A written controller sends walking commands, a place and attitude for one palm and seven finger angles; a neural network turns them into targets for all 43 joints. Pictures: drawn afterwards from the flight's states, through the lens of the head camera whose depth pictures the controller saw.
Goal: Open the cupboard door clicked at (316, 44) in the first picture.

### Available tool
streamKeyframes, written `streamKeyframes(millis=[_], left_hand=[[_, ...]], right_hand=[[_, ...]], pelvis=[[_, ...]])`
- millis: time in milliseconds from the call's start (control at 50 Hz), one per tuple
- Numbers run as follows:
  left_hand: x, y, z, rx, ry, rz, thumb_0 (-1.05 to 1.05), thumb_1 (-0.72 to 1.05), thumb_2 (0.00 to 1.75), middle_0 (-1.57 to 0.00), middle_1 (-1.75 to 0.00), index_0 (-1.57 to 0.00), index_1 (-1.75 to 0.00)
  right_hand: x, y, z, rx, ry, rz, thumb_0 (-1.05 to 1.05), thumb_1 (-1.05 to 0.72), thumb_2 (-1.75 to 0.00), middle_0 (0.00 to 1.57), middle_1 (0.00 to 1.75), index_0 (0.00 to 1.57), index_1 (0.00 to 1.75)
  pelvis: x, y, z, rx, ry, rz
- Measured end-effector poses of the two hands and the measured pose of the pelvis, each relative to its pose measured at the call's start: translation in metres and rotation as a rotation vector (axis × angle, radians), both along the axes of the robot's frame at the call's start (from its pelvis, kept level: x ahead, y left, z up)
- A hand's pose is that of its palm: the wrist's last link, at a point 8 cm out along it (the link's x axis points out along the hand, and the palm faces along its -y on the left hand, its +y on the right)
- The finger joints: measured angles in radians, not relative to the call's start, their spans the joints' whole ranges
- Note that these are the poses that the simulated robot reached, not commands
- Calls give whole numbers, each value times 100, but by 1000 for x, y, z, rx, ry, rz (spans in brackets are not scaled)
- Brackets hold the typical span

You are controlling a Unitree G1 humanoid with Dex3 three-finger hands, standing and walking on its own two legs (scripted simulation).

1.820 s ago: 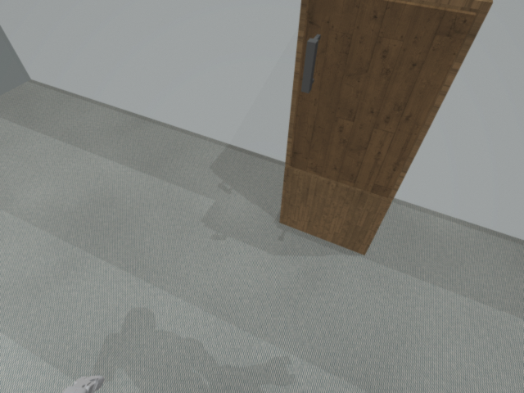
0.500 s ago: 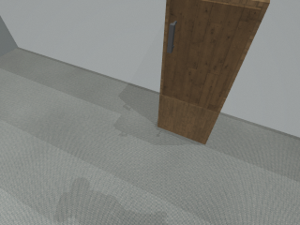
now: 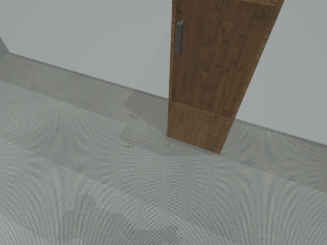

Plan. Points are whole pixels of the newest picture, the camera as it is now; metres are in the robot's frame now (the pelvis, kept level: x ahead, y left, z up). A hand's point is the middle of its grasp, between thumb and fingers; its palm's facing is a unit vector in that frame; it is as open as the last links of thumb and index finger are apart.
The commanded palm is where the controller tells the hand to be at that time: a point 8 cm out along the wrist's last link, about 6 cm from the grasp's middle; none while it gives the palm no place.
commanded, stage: turn to face it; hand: left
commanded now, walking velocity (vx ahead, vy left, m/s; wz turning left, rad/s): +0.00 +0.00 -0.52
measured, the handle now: (180, 37) +0.93 +0.00 +0.06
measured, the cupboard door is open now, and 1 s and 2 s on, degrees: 0 0 0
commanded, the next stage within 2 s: take the last steps up to it in 0.60 s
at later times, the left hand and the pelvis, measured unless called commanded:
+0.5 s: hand out of the picture +0.03 +0.16 -0.16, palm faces -0.12 -0.96 -0.23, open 7.4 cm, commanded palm none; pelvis -0.03 -0.02 +0.00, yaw -11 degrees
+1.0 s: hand out of the picture +0.09 +0.17 -0.17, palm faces -0.30 -0.93 -0.21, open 7.4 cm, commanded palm none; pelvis -0.02 +0.01 -0.01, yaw -18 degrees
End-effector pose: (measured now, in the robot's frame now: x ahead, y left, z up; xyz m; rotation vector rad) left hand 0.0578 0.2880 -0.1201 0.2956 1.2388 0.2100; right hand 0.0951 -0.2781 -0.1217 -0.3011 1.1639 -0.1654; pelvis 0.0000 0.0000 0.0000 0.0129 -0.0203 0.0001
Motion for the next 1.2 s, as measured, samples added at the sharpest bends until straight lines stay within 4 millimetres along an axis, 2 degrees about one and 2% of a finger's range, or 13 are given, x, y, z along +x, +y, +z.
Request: streamKeyframes(millis=[120,220,360,480,640,700,780,880,980,1020,1060,1100,1200], left_hand=[[-4,-27,-15,-38,42,-46,0,91,90,-20,-30,-20,-30],[-12,-58,-21,-53,43,-66,0,91,90,-20,-30,-20,-30],[-29,-84,-11,-86,85,-70,0,90,90,-21,-30,-20,-30],[-26,-82,-10,-98,79,-100,0,90,90,-21,-30,-20,-30],[-8,-52,-22,-110,40,-152,0,90,90,-21,-30,-20,-30],[3,-40,-28,-119,29,-176,0,90,90,-21,-30,-20,-30],[16,-33,-23,-122,11,-215,0,91,90,-20,-30,-19,-30],[26,-41,-17,-127,18,-278,0,91,90,-20,-30,-19,-30],[39,-65,-20,-132,0,-323,0,91,90,-20,-30,-19,-30],[38,-73,-22,-139,-14,-306,0,91,90,-20,-30,-19,-30],[30,-76,-20,-147,-9,-275,0,91,90,-20,-30,-19,-30],[19,-72,-19,-142,26,-244,0,92,90,-20,-30,-20,-30],[-9,-58,-23,-149,171,-190,0,92,90,-20,-30,-20,-30]], right_hand=[[-29,8,-20,63,8,-75,1,-91,-90,20,30,21,30],[-57,3,-44,114,57,-134,1,-91,-90,20,30,21,30],[-83,0,-32,128,97,-195,1,-91,-90,20,30,20,30],[-96,3,-22,110,76,-244,1,-91,-90,20,30,20,30],[-109,24,-9,64,3,-291,1,-91,-90,20,30,20,30],[-125,38,-7,49,-4,-313,1,-91,-90,20,30,20,30],[-152,55,-3,58,38,-339,1,-91,-90,20,30,20,30],[-184,70,-8,98,87,-398,1,-91,-90,20,30,21,30],[-223,80,-28,160,191,-463,1,-91,-90,20,30,21,30],[-233,82,-33,180,254,-463,1,-91,-90,20,30,20,30],[-233,82,-32,191,298,-454,1,-91,-90,20,30,20,30],[-222,79,-27,192,302,-449,1,-91,-90,20,30,20,30],[-165,70,-19,171,229,-429,1,-91,-90,20,30,20,30]], pelvis=[[-9,-9,-11,28,1,-67],[-14,-23,-22,18,-3,-97],[-21,-28,-6,25,26,-140],[-26,-23,0,25,40,-186],[-35,3,-5,-4,47,-239],[-39,14,-7,-9,41,-254],[-39,20,-2,-16,30,-280],[-33,20,1,-20,25,-313],[-25,8,-8,-6,22,-323],[-20,6,-11,-21,17,-311],[-12,5,-8,-24,14,-302],[-3,5,-4,-22,12,-299],[26,12,0,-23,12,-284]])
